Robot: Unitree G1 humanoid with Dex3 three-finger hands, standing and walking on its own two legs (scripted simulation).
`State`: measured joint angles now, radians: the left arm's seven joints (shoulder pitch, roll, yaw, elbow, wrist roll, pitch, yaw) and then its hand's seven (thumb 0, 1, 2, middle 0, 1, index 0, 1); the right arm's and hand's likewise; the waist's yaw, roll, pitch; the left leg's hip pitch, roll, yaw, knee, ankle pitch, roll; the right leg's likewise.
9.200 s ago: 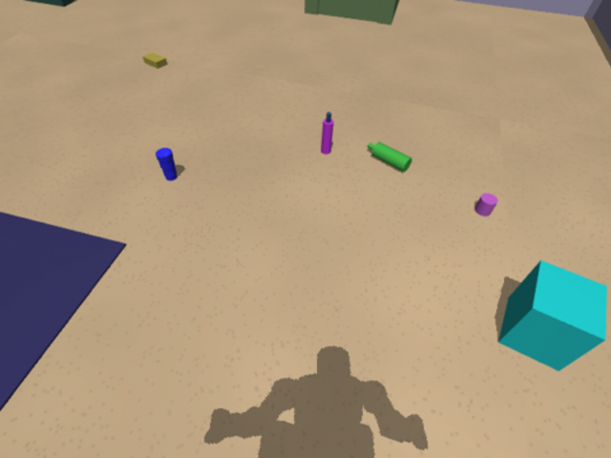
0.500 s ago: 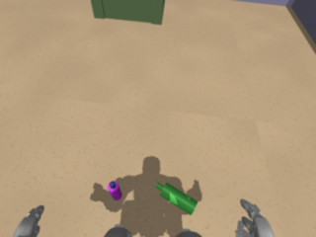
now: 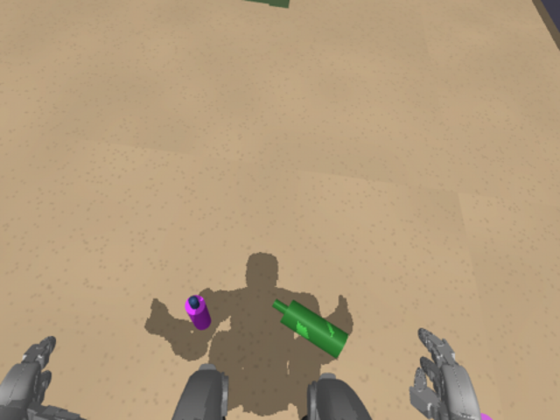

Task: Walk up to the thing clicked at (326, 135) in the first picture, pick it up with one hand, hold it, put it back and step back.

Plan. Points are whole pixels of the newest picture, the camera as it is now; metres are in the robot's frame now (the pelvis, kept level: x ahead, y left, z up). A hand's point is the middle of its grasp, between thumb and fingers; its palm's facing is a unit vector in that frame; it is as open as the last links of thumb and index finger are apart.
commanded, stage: go down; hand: left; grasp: from the side
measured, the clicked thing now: (198, 311) +0.40 +0.19 -0.55
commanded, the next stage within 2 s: approach in 1.80 s
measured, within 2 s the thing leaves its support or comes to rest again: neither
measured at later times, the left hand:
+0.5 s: hand (79, 330) +0.27 +0.34 -0.20, palm faces +0.11 -0.98 -0.19, open 17.3 cm
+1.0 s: hand (83, 311) +0.31 +0.36 -0.24, palm faces +0.08 -0.99 -0.13, open 17.4 cm
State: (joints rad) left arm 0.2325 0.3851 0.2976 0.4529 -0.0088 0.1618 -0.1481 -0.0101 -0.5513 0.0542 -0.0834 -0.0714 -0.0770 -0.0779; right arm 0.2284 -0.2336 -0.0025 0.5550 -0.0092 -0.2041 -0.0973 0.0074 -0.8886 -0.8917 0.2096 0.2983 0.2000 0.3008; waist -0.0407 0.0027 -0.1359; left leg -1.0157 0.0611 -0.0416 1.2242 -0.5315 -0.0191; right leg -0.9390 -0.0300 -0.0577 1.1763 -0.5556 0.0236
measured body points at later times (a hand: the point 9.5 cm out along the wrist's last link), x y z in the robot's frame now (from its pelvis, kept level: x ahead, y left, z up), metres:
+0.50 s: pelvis -0.05 +0.00 -0.14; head +0.12 +0.03 +0.27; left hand +0.26 +0.39 -0.18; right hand +0.10 -0.27 -0.25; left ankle +0.03 +0.13 -0.64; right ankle +0.01 -0.14 -0.64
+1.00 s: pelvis -0.07 +0.00 -0.21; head +0.13 +0.04 +0.19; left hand +0.31 +0.41 -0.22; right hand +0.08 -0.28 -0.32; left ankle +0.03 +0.13 -0.64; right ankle +0.01 -0.14 -0.64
